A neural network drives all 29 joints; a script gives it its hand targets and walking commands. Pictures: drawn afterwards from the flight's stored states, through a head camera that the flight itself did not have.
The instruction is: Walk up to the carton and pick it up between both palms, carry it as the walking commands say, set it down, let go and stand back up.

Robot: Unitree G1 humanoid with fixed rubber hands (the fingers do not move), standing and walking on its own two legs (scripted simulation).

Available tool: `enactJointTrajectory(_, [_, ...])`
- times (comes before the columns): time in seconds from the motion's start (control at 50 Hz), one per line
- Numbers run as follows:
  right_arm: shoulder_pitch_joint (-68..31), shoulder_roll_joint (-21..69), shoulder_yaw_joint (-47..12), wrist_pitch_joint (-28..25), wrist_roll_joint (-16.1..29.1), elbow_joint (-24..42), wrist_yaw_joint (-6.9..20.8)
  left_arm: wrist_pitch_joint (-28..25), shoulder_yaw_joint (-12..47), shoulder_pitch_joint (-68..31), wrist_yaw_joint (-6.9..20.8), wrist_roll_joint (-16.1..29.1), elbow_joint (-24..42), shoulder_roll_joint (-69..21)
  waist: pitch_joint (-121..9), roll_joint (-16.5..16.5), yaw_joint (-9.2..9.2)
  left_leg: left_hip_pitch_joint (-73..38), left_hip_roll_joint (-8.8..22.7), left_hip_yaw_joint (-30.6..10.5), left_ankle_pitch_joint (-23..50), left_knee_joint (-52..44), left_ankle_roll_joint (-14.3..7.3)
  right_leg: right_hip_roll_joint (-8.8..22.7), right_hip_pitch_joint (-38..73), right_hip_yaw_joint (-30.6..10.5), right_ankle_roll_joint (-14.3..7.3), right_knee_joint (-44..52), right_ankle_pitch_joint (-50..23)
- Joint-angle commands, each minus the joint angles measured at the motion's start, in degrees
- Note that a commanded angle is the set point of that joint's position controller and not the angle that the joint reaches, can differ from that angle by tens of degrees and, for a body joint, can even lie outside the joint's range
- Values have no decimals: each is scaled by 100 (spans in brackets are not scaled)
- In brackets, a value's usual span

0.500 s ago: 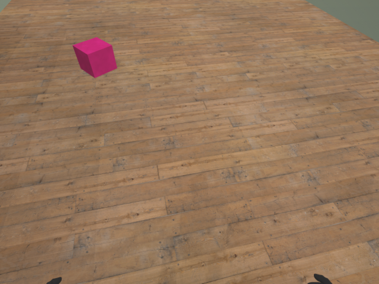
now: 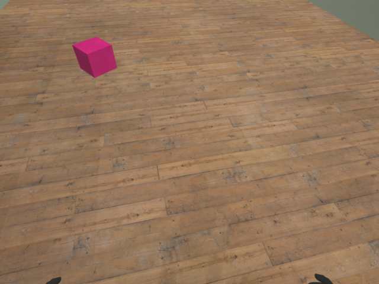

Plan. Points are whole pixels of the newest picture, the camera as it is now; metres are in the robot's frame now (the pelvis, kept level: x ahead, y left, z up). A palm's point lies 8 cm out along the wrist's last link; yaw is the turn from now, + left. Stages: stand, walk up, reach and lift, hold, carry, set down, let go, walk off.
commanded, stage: stand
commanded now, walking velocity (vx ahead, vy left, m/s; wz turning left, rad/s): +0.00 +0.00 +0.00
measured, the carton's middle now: (95, 56) +2.24 +0.90 -0.66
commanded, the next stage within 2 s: walk up in 0.18 s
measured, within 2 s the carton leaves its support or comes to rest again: neither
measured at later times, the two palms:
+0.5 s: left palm out of the picture +0.07 +0.32 -0.10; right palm out of the picture +0.13 -0.29 -0.11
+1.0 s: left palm (25, 251) +0.24 +0.41 -0.13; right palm (240, 241) +0.25 -0.13 -0.12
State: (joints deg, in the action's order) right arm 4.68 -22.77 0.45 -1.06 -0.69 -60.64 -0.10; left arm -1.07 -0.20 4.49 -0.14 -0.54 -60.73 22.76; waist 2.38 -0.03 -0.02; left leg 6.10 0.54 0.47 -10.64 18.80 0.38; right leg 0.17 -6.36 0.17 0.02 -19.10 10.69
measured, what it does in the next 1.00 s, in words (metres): walks ahead: left foot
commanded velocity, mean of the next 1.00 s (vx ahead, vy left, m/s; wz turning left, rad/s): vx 0.33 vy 0.00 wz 0.21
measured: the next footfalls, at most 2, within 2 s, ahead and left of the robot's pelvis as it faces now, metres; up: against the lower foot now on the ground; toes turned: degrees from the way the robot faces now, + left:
left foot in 0.76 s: +0.17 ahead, +0.25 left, +0.00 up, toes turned +17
right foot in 1.20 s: +0.51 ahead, +0.05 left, +0.00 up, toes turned +7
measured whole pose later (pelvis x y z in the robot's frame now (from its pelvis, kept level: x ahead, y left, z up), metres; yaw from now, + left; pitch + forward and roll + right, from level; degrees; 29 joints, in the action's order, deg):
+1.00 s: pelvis +0.19 +0.13 +0.00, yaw +13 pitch -1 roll -1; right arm 20.0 -13.9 2.6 -3.5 -1.1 -55.4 1.2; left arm -0.9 -2.9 8.5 3.0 -1.8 -53.3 16.0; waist 3.5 -2.2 1.9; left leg 5.4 2.7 2.8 -15.4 21.7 0.3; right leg 7.7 -31.1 5.3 2.9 -53.2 10.5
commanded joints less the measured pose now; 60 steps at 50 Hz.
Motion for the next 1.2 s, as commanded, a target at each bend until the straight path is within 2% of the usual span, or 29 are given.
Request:
enactJointTrajectory(0.0, [-206, -997, 174, -51, 2, 241, -25, -52, -174, -212, -25, 2, 243, 997, -351, 1, 0, -66, 695, -530, 779, -261, -183, 721, 9, -546, -171, 285, -798])
enactJointTrajectory(0.34, [-190, -1006, 180, -46, 2, 240, -29, -46, -181, -192, -30, 1, 244, 1005, -351, 2, 1, -107, 704, -525, 843, -285, -179, 729, 45, -540, -167, 308, -866])
enactJointTrajectory(0.36, [1158, -1296, 679, 323, -227, 255, -227, 261, -490, -522, 312, -47, 672, 817, -23, -87, 371, -436, 1752, -1837, -2809, -426, -557, 670, -1913, -42, -65, -1248, 2288])
enactJointTrajectory(0.38, [238, -720, 382, 425, -98, 419, 115, 254, -292, -267, 46, -48, 782, 471, 185, 1094, -57, 1689, 831, -1438, -3091, 3, -668, 705, -335, -165, -104, -961, 2383])
enactJointTrajectory(0.4, [-1228, -579, 448, 480, -111, 1280, 407, 214, -503, 1332, -83, -37, 368, 866, 323, 439, -943, 3880, 24, -538, -2568, 809, -10, 1418, 1442, -913, -319, 507, 2614])
enactJointTrajectory(0.42, [-1748, -93, 326, 445, -170, 1683, 475, 145, -626, 1879, -242, -69, 244, 1343, 319, -1287, -1203, 4644, 50, -351, -1549, 2995, -94, 2901, 1564, -2590, -479, 1309, 3245])
enactJointTrajectory(0.44, [-1276, -66, 386, 344, -253, 1687, 425, 58, -552, 1631, -362, -114, 363, 1282, 73, -430, -899, 4517, 384, -636, -1159, 3809, 1, 3123, 1423, -2518, -527, 1269, 2986])
enactJointTrajectory(0.46, [-610, -94, 426, 266, -252, 1443, 389, 9, -510, 1204, -302, -138, 550, 1145, -68, -373, -544, 4070, 437, -537, -1063, 4208, 22, 2927, 1055, -2184, -485, 1286, 2883])
enactJointTrajectory(0.48, [-243, -154, 463, 246, -226, 1331, 418, -43, -459, 1027, -260, -115, 537, 952, -139, -454, -370, 3694, 519, -601, -821, 4412, 64, 2692, 863, -1730, -433, 1273, 2609])
enactJointTrajectory(0.52, [62, -156, 459, 264, -154, 1212, 520, -167, -409, 855, -150, -99, 660, 681, 87, -838, -205, 3168, 506, -370, -454, 4342, 141, 2157, 421, -805, -326, 1261, 2054])
enactJointTrajectory(0.56, [-117, 18, 376, 274, -82, 1281, 583, -230, -413, 970, -57, -121, 669, 549, 461, -991, -279, 2843, 493, -58, -326, 3657, 221, 1913, 110, -170, -302, 1292, 1450])
enactJointTrajectory(0.62, [-450, 213, 216, 238, -9, 1407, 602, -266, -474, 1218, 30, -136, 638, 574, 712, -1091, -394, 2128, 465, 243, -288, 2240, 201, 1817, -176, 377, -232, 1207, 791])
enactJointTrajectory(0.66, [-372, 282, 183, 182, -8, 1356, 539, -247, -464, 1353, 85, -142, 563, 550, 563, -1417, -352, 1566, 316, 548, -569, 1797, 122, 1728, -324, 586, -313, 1042, 595])
enactJointTrajectory(0.68, [-151, 231, 231, 125, -31, 1291, 489, -214, -443, 1367, 114, -125, 533, 487, 356, -1495, -238, 1158, 238, 656, -662, 1746, 96, 1628, -416, 721, -403, 691, 816])
enactJointTrajectory(0.7, [280, 106, 281, 77, -74, 1145, 442, -186, -433, 1310, 129, -96, 521, 454, 73, -1202, 56, 336, 146, 847, -409, 1495, 37, 1481, -734, 1004, -388, -96, 822])
enactJointTrajectory(0.72, [1035, -162, 386, 23, -114, 875, 369, -172, -397, 1407, 139, -105, 497, 280, -369, -530, 411, -714, 27, 909, -430, 1418, -46, 1173, -1148, 1276, -311, -1401, 618])
enactJointTrajectory(0.74, [2156, -689, 560, -37, -183, 591, 278, -194, -348, 1423, 132, -151, 615, 15, -887, 887, 950, -1903, 752, -283, -1186, 1017, -264, 723, -2222, 1356, -164, -3561, 1275])
enactJointTrajectory(0.76, [2918, -1509, 759, -85, -139, 572, 144, -256, -314, 1050, 147, -168, 1054, -238, -1228, 2262, 1219, -2127, 2651, -3685, -2964, -676, -782, 146, -3634, 749, 42, -5130, 2638])
enactJointTrajectory(0.78, [2572, -1328, 698, -94, -50, 630, 119, -222, -369, 785, 127, -233, 1134, 33, -1025, 1575, 945, -1533, 2780, -4065, -3503, -993, -976, 702, -3791, -106, -46, -5583, 2120])
enactJointTrajectory(0.8, [1968, -937, 603, -98, -77, 717, 123, -214, -364, 555, 140, -212, 1107, 39, -396, 1236, 681, -1000, 2503, -3543, -3255, -885, -1018, 915, -3915, -173, -80, -5556, 1591])
enactJointTrajectory(0.84, [994, -208, 431, -180, -45, 974, 136, -191, -339, 860, 178, -134, 915, -172, 276, 773, 70, 191, 1845, -2039, -1513, -783, -689, 1153, -3161, -162, 67, -4792, 642])
enactJointTrajectory(0.86, [856, -76, 406, -231, -42, 1007, 128, -141, -355, 1141, 218, -140, 762, -242, 187, 859, -57, 447, 1625, -1418, -628, -755, -623, 1090, -2719, 51, 155, -4604, 401])
enactJointTrajectory(0.88, [959, -64, 413, -283, -32, 968, 125, -92, -364, 1211, 250, -140, 732, -285, 77, 912, -61, 462, 1577, -1134, -38, -724, -638, 1033, -2520, 164, 218, -4421, 272])
enactJointTrajectory(0.92, [1270, 5, 395, -340, -28, 836, 115, -16, -342, 858, 299, -133, 840, -354, 122, 899, 30, 333, 1518, -895, 283, -799, -688, 950, -2540, 299, 291, -3889, 41])
enactJointTrajectory(1.02, [1733, -41, 384, -327, -67, 730, 77, 7, -278, -269, 408, -71, 1225, -519, 610, 925, 318, 135, 1494, -638, -15, -1165, -727, 710, -2496, 505, 356, -2028, -471])
enactJointTrajectory(1.08, [1892, -127, 413, -308, -93, 692, 42, -35, -302, -512, 416, -40, 1369, -519, 601, 943, 347, -105, 1585, -607, 537, -1058, -716, 611, -2274, 557, 308, -1525, -454])
enactJointTrajectory(1.14, [1899, -273, 454, -278, -94, 640, 5, -94, -375, -161, 353, -70, 1352, -360, 199, 891, 84, -225, 1495, -421, 1892, -302, -609, 375, -1376, 741, 170, -1201, -24])
enactJointTrajectory(1.16, [1908, -278, 453, -269, -90, 600, 13, -155, -436, 367, 296, -95, 1190, -240, -179, 686, -191, -69, 1266, -191, 2248, 518, -518, 318, -547, 871, 79, -919, -69])
enactJointTrajectory(1.18, [2044, 11, 377, -265, -87, 532, 27, -262, -551, 1286, 205, -162, 896, 68, -766, 168, -597, 675, 766, 43, 1618, 1999, -372, 552, 800, 566, -61, -805, -100])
